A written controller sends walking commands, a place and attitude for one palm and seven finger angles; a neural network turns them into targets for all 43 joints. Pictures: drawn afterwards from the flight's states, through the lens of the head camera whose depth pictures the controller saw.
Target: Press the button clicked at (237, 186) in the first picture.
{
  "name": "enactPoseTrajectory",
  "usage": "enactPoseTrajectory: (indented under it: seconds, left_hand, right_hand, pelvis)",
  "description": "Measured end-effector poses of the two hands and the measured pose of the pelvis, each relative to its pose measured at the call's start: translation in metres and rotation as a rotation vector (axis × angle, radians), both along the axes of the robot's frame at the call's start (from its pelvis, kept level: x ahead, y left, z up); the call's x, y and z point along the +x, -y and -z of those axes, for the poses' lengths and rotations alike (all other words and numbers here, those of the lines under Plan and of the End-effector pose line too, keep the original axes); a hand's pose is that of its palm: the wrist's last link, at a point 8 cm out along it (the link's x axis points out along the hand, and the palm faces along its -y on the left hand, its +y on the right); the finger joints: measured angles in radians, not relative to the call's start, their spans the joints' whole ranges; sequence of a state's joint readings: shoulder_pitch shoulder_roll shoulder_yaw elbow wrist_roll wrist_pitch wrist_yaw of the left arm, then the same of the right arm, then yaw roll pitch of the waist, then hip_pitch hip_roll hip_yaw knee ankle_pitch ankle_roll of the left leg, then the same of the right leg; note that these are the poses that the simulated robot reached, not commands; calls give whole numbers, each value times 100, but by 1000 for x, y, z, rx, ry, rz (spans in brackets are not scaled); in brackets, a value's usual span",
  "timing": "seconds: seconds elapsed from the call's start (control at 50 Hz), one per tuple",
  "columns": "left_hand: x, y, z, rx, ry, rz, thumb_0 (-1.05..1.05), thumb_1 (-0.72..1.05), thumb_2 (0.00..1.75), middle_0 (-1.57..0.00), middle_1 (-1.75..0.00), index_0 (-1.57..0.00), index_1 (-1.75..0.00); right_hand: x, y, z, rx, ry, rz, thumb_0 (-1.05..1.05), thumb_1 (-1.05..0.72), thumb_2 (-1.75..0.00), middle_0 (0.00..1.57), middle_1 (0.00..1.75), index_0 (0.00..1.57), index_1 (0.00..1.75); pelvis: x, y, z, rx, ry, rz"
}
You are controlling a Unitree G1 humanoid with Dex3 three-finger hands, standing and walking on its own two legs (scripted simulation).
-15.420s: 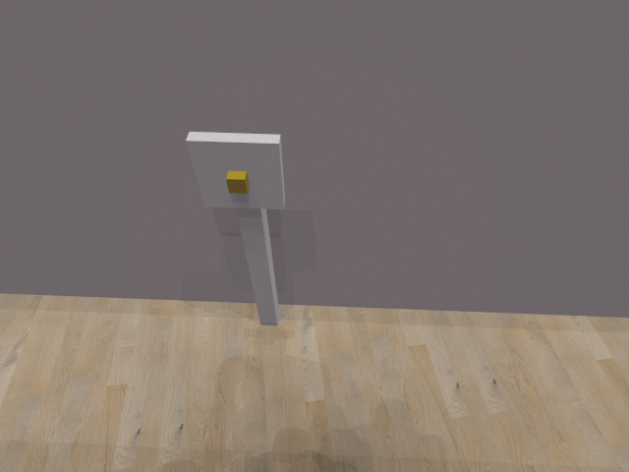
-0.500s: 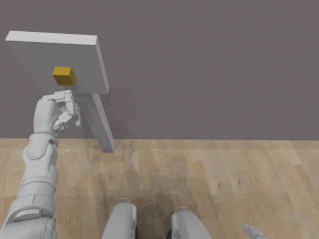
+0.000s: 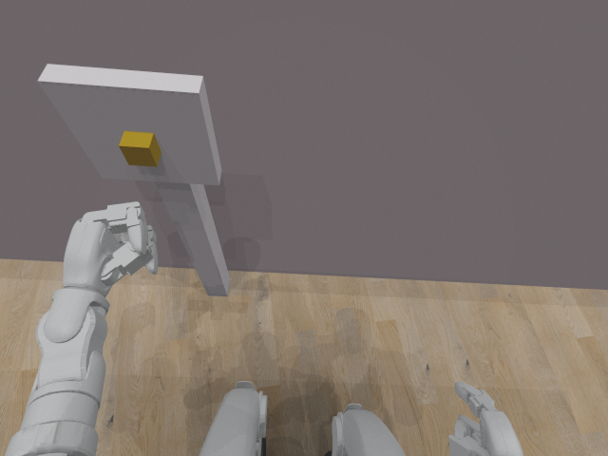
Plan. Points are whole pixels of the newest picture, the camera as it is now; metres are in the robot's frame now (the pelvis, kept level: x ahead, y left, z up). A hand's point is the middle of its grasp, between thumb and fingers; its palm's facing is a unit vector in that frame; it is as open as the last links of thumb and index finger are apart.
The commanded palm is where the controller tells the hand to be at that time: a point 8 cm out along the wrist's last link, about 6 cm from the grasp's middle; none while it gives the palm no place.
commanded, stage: draw the hand back to the body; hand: left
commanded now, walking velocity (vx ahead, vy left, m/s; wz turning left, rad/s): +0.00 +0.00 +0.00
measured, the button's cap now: (141, 147) +0.49 +0.25 +0.06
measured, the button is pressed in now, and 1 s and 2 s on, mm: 0 0 0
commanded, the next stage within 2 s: step back with the hand held close in 1.40 s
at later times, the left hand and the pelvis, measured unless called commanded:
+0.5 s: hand (77, 280) +0.27 +0.22 +0.14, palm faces +0.10 -0.98 -0.18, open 3.1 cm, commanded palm +0.23 +0.28 +0.16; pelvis +0.02 +0.00 +0.07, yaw +1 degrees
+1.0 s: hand out of the picture +0.24 +0.23 +0.24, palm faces +0.36 -0.84 -0.40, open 3.1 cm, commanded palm +0.18 +0.28 +0.27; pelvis +0.05 +0.00 +0.11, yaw +2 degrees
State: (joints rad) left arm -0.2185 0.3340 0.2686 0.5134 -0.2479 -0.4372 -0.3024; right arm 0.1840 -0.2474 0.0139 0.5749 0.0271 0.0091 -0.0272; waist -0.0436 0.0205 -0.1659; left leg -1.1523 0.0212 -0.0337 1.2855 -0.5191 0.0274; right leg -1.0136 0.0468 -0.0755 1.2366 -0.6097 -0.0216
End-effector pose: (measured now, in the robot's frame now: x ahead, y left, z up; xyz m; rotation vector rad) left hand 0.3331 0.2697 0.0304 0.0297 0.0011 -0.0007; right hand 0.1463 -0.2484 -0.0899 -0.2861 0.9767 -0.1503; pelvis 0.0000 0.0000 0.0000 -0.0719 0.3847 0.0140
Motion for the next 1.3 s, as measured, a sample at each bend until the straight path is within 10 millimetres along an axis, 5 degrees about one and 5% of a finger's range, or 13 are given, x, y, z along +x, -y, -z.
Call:
enactPoseTrajectory:
  seconds: [0.16, 0.28, 0.44, 0.66, 0.84, 1.16, 1.3]
  left_hand:
    - [-24, 4, -48, 18, 1, -1, 2, 90, 90, -130, -150, -130, -150]
    - [-49, -5, -73, 26, -10, -35, 2, 90, 90, -130, -150, -130, -150]
    - [-79, -3, -105, 30, 18, -16, 2, 90, 90, -130, -150, -130, -150]
    - [-111, -5, -151, 288, -106, -298, 2, 90, 90, -130, -150, -130, -150]
    - [-123, -8, -196, 339, -48, -374, 2, 90, 90, -130, -150, -130, -150]
    - [-154, 4, -271, 472, 144, -386, 1, 89, 90, -130, -150, -130, -150]
    - [-162, 5, -265, 445, 132, -408, 1, 89, 90, -131, -150, -130, -150]
  right_hand:
    - [-19, -5, -25, 47, 14, 54, 1, -91, -90, 20, 30, 20, 30]
    - [-16, -4, -47, 47, 68, 53, 1, -91, -90, 20, 30, 20, 30]
    - [14, -3, -76, 32, 205, 22, 1, -91, -90, 20, 30, 20, 30]
    - [65, -31, -114, 81, 305, -33, 1, -91, -90, 20, 30, 20, 30]
    - [86, -44, -124, 125, 317, -89, 1, -91, -90, 20, 30, 20, 30]
    - [86, -27, -127, 131, 329, -83, 1, -91, -90, 20, 30, 20, 30]
    - [81, -21, -129, 123, 330, -79, 1, -91, -90, 20, 30, 20, 30]
  pelvis:
    - [4, 0, -27, 14, 63, 8]
    - [8, 1, -44, 18, 111, -3]
    - [13, 0, -58, 22, 172, -19]
    - [30, -1, -90, 49, 276, -19]
    - [44, 0, -104, 66, 345, -19]
    - [49, 9, -113, 75, 397, -9]
    - [42, 14, -115, 75, 416, -11]
